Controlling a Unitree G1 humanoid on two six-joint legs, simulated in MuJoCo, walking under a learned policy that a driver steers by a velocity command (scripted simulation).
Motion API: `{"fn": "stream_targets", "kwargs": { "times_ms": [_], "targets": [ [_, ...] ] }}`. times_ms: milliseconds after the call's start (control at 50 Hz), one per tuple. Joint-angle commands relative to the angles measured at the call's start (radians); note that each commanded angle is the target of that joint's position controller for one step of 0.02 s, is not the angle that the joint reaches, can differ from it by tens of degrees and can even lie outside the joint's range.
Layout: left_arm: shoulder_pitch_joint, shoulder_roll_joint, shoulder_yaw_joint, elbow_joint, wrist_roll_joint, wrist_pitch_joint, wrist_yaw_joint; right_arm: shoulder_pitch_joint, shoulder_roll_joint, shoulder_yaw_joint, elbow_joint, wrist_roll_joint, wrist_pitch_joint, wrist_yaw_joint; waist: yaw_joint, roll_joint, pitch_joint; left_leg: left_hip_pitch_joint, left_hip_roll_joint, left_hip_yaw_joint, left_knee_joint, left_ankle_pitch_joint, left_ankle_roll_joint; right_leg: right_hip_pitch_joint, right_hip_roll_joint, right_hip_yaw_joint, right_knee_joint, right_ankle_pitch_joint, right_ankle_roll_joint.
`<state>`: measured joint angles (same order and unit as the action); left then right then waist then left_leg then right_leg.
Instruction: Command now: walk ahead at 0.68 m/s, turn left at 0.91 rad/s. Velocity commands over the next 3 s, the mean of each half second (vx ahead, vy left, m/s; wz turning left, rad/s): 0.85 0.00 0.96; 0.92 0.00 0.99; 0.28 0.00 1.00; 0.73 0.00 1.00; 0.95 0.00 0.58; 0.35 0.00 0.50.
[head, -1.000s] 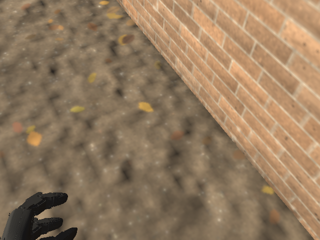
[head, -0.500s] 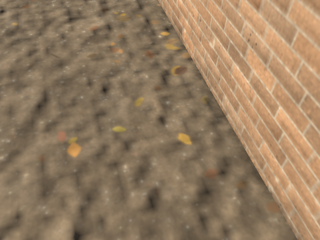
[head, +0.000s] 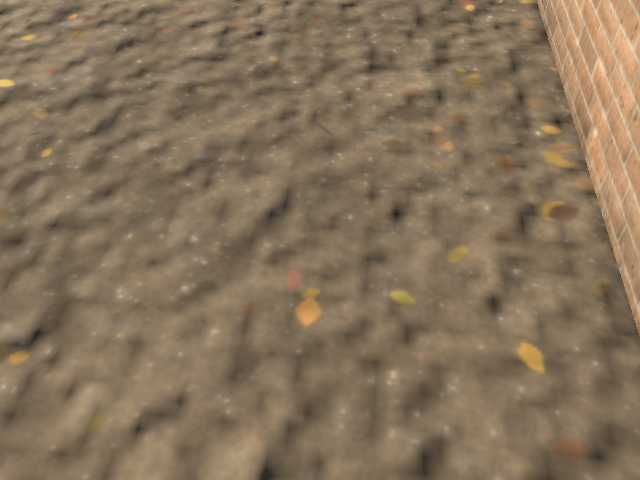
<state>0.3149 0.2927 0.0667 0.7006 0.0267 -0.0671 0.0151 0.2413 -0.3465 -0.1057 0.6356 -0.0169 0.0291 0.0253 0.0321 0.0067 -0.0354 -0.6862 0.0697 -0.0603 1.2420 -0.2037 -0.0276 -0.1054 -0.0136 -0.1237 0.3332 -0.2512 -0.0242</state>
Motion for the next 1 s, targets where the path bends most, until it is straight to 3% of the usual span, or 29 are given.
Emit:
{"fn": "stream_targets", "kwargs": {
  "times_ms": [20,60,180,240,280,300,320,340,360,380,400,420,460,480,520,580,680,720,740,760,780,800,820,840,860,880,920,960,1000],
  "targets": [
    [0.027,0.164,0.040,-0.028,0.017,-0.007,-0.015,-0.142,-0.031,0.003,-0.101,-0.035,0.010,0.064,0.015,-0.077,0.115,-0.216,-0.004,-0.008,0.001,0.077,0.009,0.016,-0.281,0.188,-0.225,-0.301,-0.071],
    [0.031,0.154,0.037,-0.015,0.013,-0.014,-0.013,-0.153,-0.042,0.002,-0.098,-0.022,0.011,0.072,0.007,-0.117,0.131,-0.239,0.010,-0.007,-0.034,0.114,0.015,0.036,-0.303,0.142,-0.234,-0.288,-0.068],
    [0.121,0.155,0.041,0.057,0.020,-0.016,0.003,-0.313,-0.026,0.026,-0.140,-0.021,0.001,0.095,0.048,-0.119,0.219,-0.247,0.057,0.096,-0.266,0.037,0.101,0.180,-0.346,-0.034,-0.287,-0.207,-0.066],
    [0.157,0.164,0.039,0.101,0.024,-0.001,0.005,-0.358,-0.001,0.046,-0.155,-0.018,-0.002,0.092,0.048,-0.116,0.235,-0.165,0.027,0.187,-0.390,-0.088,0.174,0.254,-0.332,-0.148,-0.224,0.091,-0.059],
    [0.137,0.206,0.041,0.111,0.015,0.010,0.005,-0.222,-0.014,0.039,-0.115,-0.011,-0.006,0.064,-0.042,-0.123,0.115,0.128,-0.106,0.288,-0.436,-0.192,0.226,0.231,-0.316,-0.223,0.020,0.820,-0.050],
    [0.119,0.245,0.047,0.106,0.008,0.022,0.000,-0.040,-0.044,0.020,-0.065,0.001,-0.017,0.047,-0.136,-0.125,0.006,0.361,-0.184,0.302,-0.442,-0.209,0.245,0.174,-0.328,-0.225,0.266,1.093,-0.057],
    [0.075,0.259,0.045,0.079,-0.003,0.025,-0.008,0.220,-0.095,-0.014,0.021,-0.003,-0.027,0.030,-0.264,-0.071,-0.137,0.737,-0.217,0.223,-0.531,-0.152,0.271,-0.032,-0.310,-0.219,0.604,1.011,-0.031],
    [0.109,0.119,0.011,0.020,0.006,0.019,-0.030,0.196,-0.229,-0.051,0.044,-0.003,-0.021,0.009,-0.174,0.188,-0.152,0.996,-0.007,-0.196,-0.705,-0.466,0.313,-0.458,-0.170,-0.188,0.936,0.105,0.027],
    [-0.008,0.107,0.006,-0.073,0.020,-0.006,-0.042,0.197,-0.306,-0.065,-0.002,0.011,-0.015,0.000,-0.169,0.214,-0.256,1.067,0.149,-0.722,-0.926,-0.680,0.382,-0.676,-0.023,0.023,1.166,-0.257,0.068],
    [-0.168,0.148,0.009,-0.127,0.020,-0.017,-0.043,0.211,-0.276,-0.057,0.020,-0.003,-0.014,-0.001,-0.195,0.065,-0.154,1.028,0.151,-0.701,-0.975,-0.503,0.345,-0.785,-0.057,0.156,1.178,-0.137,0.055],
    [-0.139,0.123,-0.004,-0.122,0.009,-0.030,-0.038,0.217,-0.251,-0.050,0.051,-0.011,-0.022,-0.013,-0.149,0.056,-0.057,0.924,0.155,-0.616,-0.969,-0.336,0.346,-0.788,-0.089,0.143,1.132,-0.082,0.044],
    [-0.102,0.113,-0.012,-0.093,0.018,-0.031,-0.034,0.174,-0.210,-0.038,0.049,-0.014,-0.036,-0.020,-0.096,-0.003,0.009,0.776,0.108,-0.499,-0.955,-0.223,0.322,-0.715,-0.133,0.152,1.046,-0.046,0.039],
    [-0.024,0.107,-0.018,-0.069,0.042,0.000,-0.036,0.079,-0.147,-0.010,0.031,0.002,-0.057,-0.026,-0.011,0.036,0.034,0.580,0.022,-0.376,-0.976,-0.119,0.321,-0.580,-0.159,0.164,0.964,-0.048,0.054],
    [-0.032,0.111,-0.017,-0.068,0.047,0.019,-0.038,0.081,-0.121,0.000,0.034,0.012,-0.070,-0.023,-0.002,0.028,0.049,0.538,0.002,-0.360,-0.992,-0.081,0.333,-0.569,-0.164,0.163,0.935,-0.071,0.066],
    [-0.112,0.098,-0.023,-0.085,0.048,0.041,-0.041,0.112,-0.108,0.008,0.047,0.017,-0.090,-0.017,-0.011,0.003,0.102,0.461,-0.032,-0.328,-1.041,-0.044,0.340,-0.582,-0.157,0.132,0.831,-0.066,0.089],
    [-0.320,0.078,-0.038,-0.157,0.031,0.035,-0.046,0.181,-0.119,0.007,0.073,0.008,-0.102,-0.015,-0.063,0.003,0.178,0.450,-0.057,-0.328,-1.089,0.165,0.331,-0.628,-0.104,0.093,0.604,0.100,0.101],
    [-0.432,0.069,-0.051,-0.197,0.011,0.016,-0.053,0.230,-0.146,-0.002,0.131,0.029,-0.111,-0.026,-0.108,0.043,0.116,0.601,-0.027,-0.346,-1.052,0.608,0.273,-0.469,-0.009,0.097,0.303,0.345,0.043],
    [-0.322,0.101,-0.039,-0.172,0.003,0.015,-0.037,0.168,-0.185,-0.011,0.130,0.033,-0.112,-0.034,-0.042,0.043,0.036,0.605,-0.043,-0.329,-0.945,0.853,0.218,-0.205,0.048,0.105,0.219,0.307,0.019],
    [-0.183,0.159,-0.014,-0.137,-0.006,0.013,-0.020,0.146,-0.221,-0.018,0.129,0.025,-0.114,-0.032,0.029,0.053,-0.060,0.597,-0.039,-0.342,-0.783,0.972,0.189,-0.011,0.064,0.124,0.254,0.240,0.011],
    [0.036,0.210,0.013,-0.089,-0.019,0.016,0.004,0.084,-0.251,-0.025,0.123,0.010,-0.117,-0.025,0.162,0.062,-0.153,0.519,-0.056,-0.335,-0.549,0.970,0.174,0.222,0.039,0.113,0.275,0.159,0.011],
    [0.260,0.260,0.040,-0.037,-0.005,0.017,0.031,0.045,-0.177,-0.008,0.115,-0.006,-0.129,-0.021,0.259,0.018,-0.241,0.383,-0.113,-0.285,-0.240,0.756,0.162,0.452,-0.071,0.207,0.292,-0.072,-0.003],
    [0.285,0.309,0.049,-0.025,0.044,0.007,0.037,0.115,0.030,0.044,0.075,0.016,-0.129,-0.020,0.163,-0.320,-0.314,0.106,-0.242,-0.183,0.130,-0.278,0.154,0.617,-0.373,0.622,0.158,-0.398,-0.058],
    [0.134,0.288,0.051,-0.054,0.044,0.008,0.017,0.173,-0.035,0.053,0.047,0.036,-0.123,-0.025,0.062,-0.421,-0.354,0.005,-0.211,-0.130,0.219,-0.240,0.164,0.540,-0.438,1.018,-0.048,-0.514,-0.099],
    [0.000,0.173,0.032,-0.078,0.033,0.009,0.011,0.107,-0.096,0.044,0.084,0.008,-0.105,-0.026,0.043,-0.235,-0.187,-0.005,-0.126,-0.101,0.186,-0.107,0.165,0.360,-0.384,0.871,-0.081,-0.600,-0.107],
    [-0.034,0.113,0.019,-0.062,0.028,0.010,0.006,0.068,-0.104,0.042,0.093,-0.008,-0.090,-0.013,0.027,-0.100,-0.081,0.012,-0.083,-0.070,0.156,-0.049,0.156,0.223,-0.356,0.718,-0.072,-0.468,-0.114],
    [-0.020,0.090,0.013,-0.035,0.032,0.007,0.003,0.022,-0.092,0.043,0.092,-0.018,-0.077,0.002,0.023,-0.032,-0.025,0.020,-0.053,-0.056,0.132,-0.048,0.151,0.142,-0.323,0.596,-0.080,-0.328,-0.100],
    [0.033,0.043,-0.006,0.034,0.024,-0.015,-0.004,-0.025,-0.029,0.056,0.060,-0.020,-0.048,0.020,-0.007,-0.041,0.087,0.010,-0.013,-0.038,0.106,-0.080,0.130,0.027,-0.309,0.382,-0.083,0.100,-0.100],
    [0.062,0.031,-0.013,0.081,-0.008,-0.041,-0.024,-0.084,0.010,0.067,0.016,-0.024,-0.029,0.020,-0.031,-0.059,0.116,-0.033,0.002,-0.004,0.030,-0.101,0.119,0.022,-0.302,0.195,-0.064,0.614,-0.072],
    [-0.012,0.047,-0.014,0.083,-0.019,-0.052,-0.027,-0.137,0.027,0.078,-0.032,-0.020,-0.029,0.031,-0.070,-0.113,0.123,0.020,-0.022,0.054,-0.157,-0.003,0.108,-0.042,-0.242,0.023,-0.092,0.769,-0.042]
  ]
}}
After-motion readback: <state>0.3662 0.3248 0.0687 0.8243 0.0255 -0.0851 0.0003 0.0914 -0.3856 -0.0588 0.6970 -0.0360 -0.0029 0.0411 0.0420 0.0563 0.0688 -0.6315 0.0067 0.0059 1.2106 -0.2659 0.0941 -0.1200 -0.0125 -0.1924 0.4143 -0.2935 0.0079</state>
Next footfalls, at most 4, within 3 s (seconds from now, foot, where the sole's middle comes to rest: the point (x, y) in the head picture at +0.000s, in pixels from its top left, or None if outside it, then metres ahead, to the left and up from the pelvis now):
0.32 left None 0.30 0.23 -0.78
0.78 right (189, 374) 0.79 0.37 -0.78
1.18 left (30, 353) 0.83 0.77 -0.78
1.62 right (27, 285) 1.04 0.85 -0.78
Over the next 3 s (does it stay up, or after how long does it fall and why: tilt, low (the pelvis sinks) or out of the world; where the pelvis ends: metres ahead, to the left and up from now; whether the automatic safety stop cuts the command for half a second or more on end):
stays up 0.39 1.55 -0.03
